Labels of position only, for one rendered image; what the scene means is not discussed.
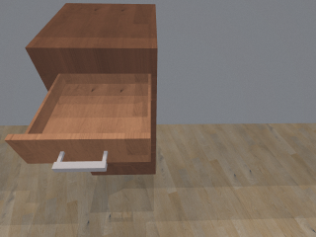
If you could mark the handle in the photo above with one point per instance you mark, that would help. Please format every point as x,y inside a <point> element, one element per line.
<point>79,166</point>

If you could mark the drawer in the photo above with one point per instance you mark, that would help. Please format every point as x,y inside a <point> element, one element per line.
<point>85,114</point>

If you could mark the cabinet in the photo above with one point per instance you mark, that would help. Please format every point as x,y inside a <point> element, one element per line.
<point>102,38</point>

